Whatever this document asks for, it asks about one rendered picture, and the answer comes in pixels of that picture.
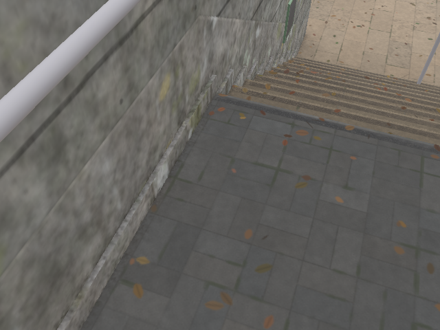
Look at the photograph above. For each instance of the stairs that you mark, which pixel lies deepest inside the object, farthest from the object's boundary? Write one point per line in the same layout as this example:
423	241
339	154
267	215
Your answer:
362	98

